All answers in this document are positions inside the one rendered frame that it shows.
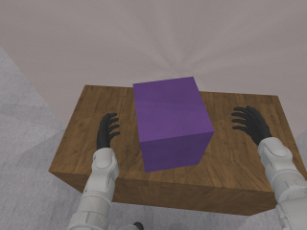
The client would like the robot right hand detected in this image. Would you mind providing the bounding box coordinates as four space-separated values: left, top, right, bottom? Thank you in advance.
231 105 272 146

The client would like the robot right upper arm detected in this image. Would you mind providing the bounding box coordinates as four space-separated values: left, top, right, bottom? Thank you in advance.
275 196 307 230

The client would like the robot left forearm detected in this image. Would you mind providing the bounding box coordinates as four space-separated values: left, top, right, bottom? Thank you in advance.
66 148 120 230

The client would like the robot right forearm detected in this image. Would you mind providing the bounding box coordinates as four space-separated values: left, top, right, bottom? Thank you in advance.
257 137 307 204

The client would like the robot left hand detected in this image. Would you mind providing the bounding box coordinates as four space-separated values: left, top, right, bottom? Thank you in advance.
96 113 121 150

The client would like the pedestal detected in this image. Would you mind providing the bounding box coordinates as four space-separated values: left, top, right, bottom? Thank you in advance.
48 84 307 217

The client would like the carton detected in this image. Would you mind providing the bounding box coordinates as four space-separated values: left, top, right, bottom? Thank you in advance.
132 77 215 173

